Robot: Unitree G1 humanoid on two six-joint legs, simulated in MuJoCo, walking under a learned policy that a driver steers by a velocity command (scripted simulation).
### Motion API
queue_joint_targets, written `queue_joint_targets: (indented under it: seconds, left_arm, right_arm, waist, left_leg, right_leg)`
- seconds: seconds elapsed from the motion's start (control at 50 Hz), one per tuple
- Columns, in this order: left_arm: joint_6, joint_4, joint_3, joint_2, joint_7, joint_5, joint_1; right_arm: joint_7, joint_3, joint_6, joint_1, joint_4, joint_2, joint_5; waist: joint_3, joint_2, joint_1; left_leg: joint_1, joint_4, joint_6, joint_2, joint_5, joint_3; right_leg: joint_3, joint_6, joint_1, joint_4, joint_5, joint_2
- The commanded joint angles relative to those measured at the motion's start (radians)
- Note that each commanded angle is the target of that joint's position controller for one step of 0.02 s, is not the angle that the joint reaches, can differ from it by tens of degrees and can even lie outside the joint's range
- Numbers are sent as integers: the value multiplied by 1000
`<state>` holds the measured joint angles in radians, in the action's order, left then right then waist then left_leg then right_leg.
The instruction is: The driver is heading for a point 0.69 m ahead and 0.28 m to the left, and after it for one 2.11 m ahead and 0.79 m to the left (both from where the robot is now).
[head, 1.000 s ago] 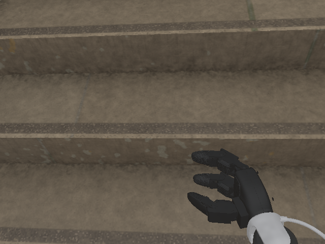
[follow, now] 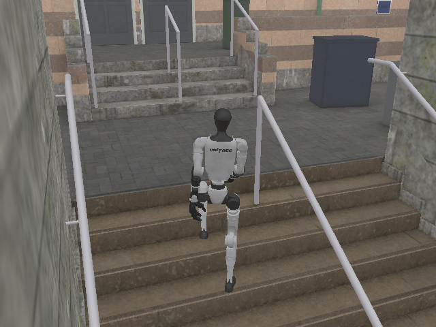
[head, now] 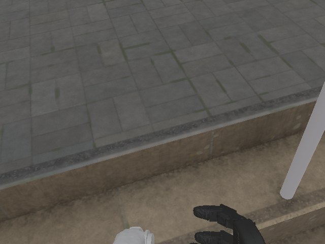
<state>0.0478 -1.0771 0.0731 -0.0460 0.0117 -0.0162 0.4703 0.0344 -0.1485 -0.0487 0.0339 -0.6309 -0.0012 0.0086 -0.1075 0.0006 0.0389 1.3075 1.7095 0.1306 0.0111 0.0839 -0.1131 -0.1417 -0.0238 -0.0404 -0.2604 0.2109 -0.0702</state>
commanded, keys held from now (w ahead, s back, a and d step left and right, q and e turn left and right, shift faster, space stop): w+q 0.06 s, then q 0.94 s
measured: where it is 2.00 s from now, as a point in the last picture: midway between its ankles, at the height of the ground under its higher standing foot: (128, 155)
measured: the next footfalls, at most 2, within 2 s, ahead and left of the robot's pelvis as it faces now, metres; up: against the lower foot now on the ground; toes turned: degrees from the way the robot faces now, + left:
left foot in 0.06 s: +0.20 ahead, +0.07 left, +0.17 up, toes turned +5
right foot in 0.60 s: +0.51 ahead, -0.03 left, +0.33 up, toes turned +20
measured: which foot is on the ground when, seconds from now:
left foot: up 0.00-0.04, down 0.06-0.64, up 0.66-1.00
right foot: down 0.00-0.08, up 0.10-0.58, down 0.60-1.00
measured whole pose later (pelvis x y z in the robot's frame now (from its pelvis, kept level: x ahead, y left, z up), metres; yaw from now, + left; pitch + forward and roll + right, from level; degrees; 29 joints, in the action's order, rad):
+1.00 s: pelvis +0.37 +0.03 +0.27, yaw +35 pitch +1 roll +0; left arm -0.02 -0.67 -0.01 -0.14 0.12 -0.01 0.23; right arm -0.05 0.02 0.09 -0.14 -0.55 0.20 0.00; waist 0.06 0.02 0.02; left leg 0.85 1.55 -0.11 0.02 0.15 0.04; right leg -0.21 -0.02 -0.49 -0.90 0.40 -0.15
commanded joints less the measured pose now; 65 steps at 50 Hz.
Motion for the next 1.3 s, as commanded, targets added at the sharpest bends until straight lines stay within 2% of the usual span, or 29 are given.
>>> queue_joint_targets:
  seconds: [0.02,0.06,0.08,0.1,0.12,0.16,0.2,0.28,0.36,0.4,0.48,0.54,0.56,0.6,0.62,0.64,0.66,0.7,0.72,0.76,0.92,1.02,1.1,1.12,1.14,1.16,1.18,1.22,1.3]
  left_arm:
    - [11,11,-70,-352,40,19,84]
    - [5,49,-78,-363,50,17,-23]
    - [27,103,-91,-371,45,-12,-47]
    - [66,185,-79,-266,8,-8,-102]
    - [92,206,-91,-225,-33,-3,-184]
    - [92,313,-73,-132,-72,4,-286]
    - [71,367,-49,-87,-40,-19,-280]
    - [61,426,-12,-59,0,-9,-232]
    - [60,517,-7,-67,31,-34,-396]
    - [55,555,5,-57,26,-21,-470]
    - [58,651,20,-42,-6,-5,-659]
    - [53,718,39,-4,-14,9,-767]
    - [43,730,22,-34,-7,12,-762]
    - [52,633,-82,-213,14,11,-450]
    - [64,579,-125,-328,33,-19,-234]
    - [42,572,-147,-382,69,-79,-115]
    - [35,573,-124,-344,85,-96,-147]
    - [-11,566,-83,-118,86,18,-392]
    - [-18,521,-72,-70,94,33,-413]
    - [-10,490,-79,-109,77,15,-449]
    - [-49,481,-107,-198,115,-15,-298]
    - [-67,515,-157,-328,119,28,-271]
    - [-68,476,-156,-318,111,62,-298]
    - [-69,442,-144,-273,106,52,-252]
    - [-78,425,-127,-193,97,25,-240]
    - [-72,522,-123,-202,91,7,-393]
    - [-58,511,-135,-219,78,23,-409]
    - [-37,500,-128,-206,47,18,-378]
    - [-7,508,-121,-207,32,20,-362]
  right_arm:
    - [15,66,-17,121,82,136,5]
    - [29,116,1,-112,-12,232,-18]
    - [38,149,11,-267,-63,309,-52]
    - [16,181,41,-337,-77,397,-72]
    - [-26,181,57,-369,-113,382,-102]
    - [-16,130,36,-333,-184,179,-55]
    - [-1,133,15,-275,-218,148,-39]
    - [7,150,30,-272,-220,199,-40]
    - [-33,165,28,-361,-193,264,-40]
    - [-57,179,47,-434,-200,310,-25]
    - [-109,175,113,-551,-190,268,-15]
    - [-140,203,133,-514,-147,312,25]
    - [-137,210,140,-513,-140,321,32]
    - [-93,211,78,-418,-112,348,-4]
    - [-74,226,39,-337,-68,364,-4]
    - [-55,218,19,-257,-41,331,-7]
    - [-20,221,6,-363,-52,314,-30]
    - [-14,208,74,-298,25,256,-11]
    - [-33,196,109,-290,42,247,-30]
    - [-53,181,126,-386,9,209,-19]
    - [-98,196,117,-180,152,279,-13]
    - [-62,156,124,-73,217,214,8]
    - [-35,197,123,-209,124,269,33]
    - [-31,222,117,-298,96,314,26]
    - [-33,254,105,-386,83,401,7]
    - [-46,265,91,-416,113,455,-37]
    - [-45,246,61,-390,156,417,-57]
    - [-62,227,39,-302,167,380,-16]
    - [-64,193,40,-337,158,303,-24]
  waist:
    - [-86,-245,-91]
    - [-146,-314,-198]
    - [-200,-182,-239]
    - [-281,202,-220]
    - [-261,289,-178]
    - [7,42,-78]
    - [89,-75,5]
    - [125,-29,63]
    - [-20,95,10]
    - [-68,120,-33]
    - [-32,89,-110]
    - [27,142,-81]
    - [45,146,-59]
    - [-137,316,71]
    - [-305,139,125]
    - [-437,-323,199]
    - [-503,-499,105]
    - [-49,-179,-34]
    - [77,-49,-79]
    - [154,-9,-143]
    - [68,-156,-45]
    - [-29,-184,5]
    - [-6,-159,-17]
    - [-11,-100,-36]
    - [-3,122,-62]
    - [-22,385,-112]
    - [-73,240,-123]
    - [2,131,-60]
    - [57,118,-21]
  left_leg:
    - [-570,-388,45,-88,297,-190]
    - [-682,-699,74,-126,403,-54]
    - [-977,-779,128,-63,198,189]
    - [-1265,-1111,278,131,139,714]
    - [-1264,-1431,295,232,87,1077]
    - [-1002,-1305,167,182,171,804]
    - [-876,-1246,65,98,62,532]
    - [-836,-1255,-46,30,-228,338]
    - [-900,-1215,-36,-8,-543,355]
    - [-1122,-1214,-5,55,-501,479]
    - [-1439,-1284,14,127,-325,631]
    - [-1314,-1464,43,187,-379,603]
    - [-1217,-1486,40,161,-437,575]
    - [-1218,-1270,55,71,-1534,440]
    - [-1020,-993,-4,6,-1553,411]
    - [-768,-539,-100,-181,-720,335]
    - [-743,-7,-167,-260,254,398]
    - [-569,162,-185,-151,328,297]
    - [-564,105,-151,-85,239,251]
    - [-616,170,-123,-82,159,174]
    - [-365,-7,-251,-10,-53,183]
    - [-546,-559,-211,83,313,117]
    - [-931,-986,-140,5,212,-41]
    - [-1046,-1067,-108,-14,170,9]
    - [-1164,-1161,-47,87,54,229]
    - [-1239,-1346,158,285,315,724]
    - [-1220,-1440,200,323,588,887]
    - [-1173,-1407,114,281,675,784]
    - [-1062,-1414,93,150,605,622]
  right_leg:
    - [-20,-82,-4,-33,-1738,-174]
    - [16,-121,236,-313,-1971,-228]
    - [72,-131,14,-515,-1733,-208]
    - [105,-76,-395,-952,-856,16]
    - [259,-14,-596,-1462,-85,186]
    - [307,-57,-850,-1731,-44,114]
    - [261,-88,-921,-1754,-50,65]
    - [173,-57,-1087,-1731,-55,34]
    - [46,13,-1063,-1610,-214,61]
    - [85,43,-1252,-1708,-123,61]
    - [154,105,-1455,-1532,55,47]
    - [98,71,-1208,-1149,320,33]
    - [56,45,-982,-995,408,58]
    - [21,-62,-449,-852,191,155]
    - [370,-172,-111,-817,-125,-8]
    - [856,-360,102,-387,-496,-265]
    - [1209,-426,54,-167,-585,-415]
    - [759,-260,-414,-298,42,-294]
    - [520,-172,-574,-374,200,-219]
    - [311,-113,-701,-369,270,-161]
    - [235,-175,-352,-306,11,-267]
    - [210,-160,-186,-244,-62,-314]
    - [109,-133,-285,-236,124,-303]
    - [64,-101,-329,-342,186,-246]
    - [-27,-33,-466,-643,322,-148]
    - [27,50,-787,-974,442,43]
    - [223,50,-821,-1229,364,47]
    - [257,33,-922,-1385,200,23]
    - [213,55,-854,-1331,63,44]
Keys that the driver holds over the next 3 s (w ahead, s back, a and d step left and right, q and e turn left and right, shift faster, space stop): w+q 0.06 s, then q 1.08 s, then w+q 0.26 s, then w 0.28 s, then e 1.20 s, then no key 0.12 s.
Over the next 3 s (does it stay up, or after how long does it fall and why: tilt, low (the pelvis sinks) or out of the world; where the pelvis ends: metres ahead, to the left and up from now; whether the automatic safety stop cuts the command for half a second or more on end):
stays up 0.85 0.13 0.48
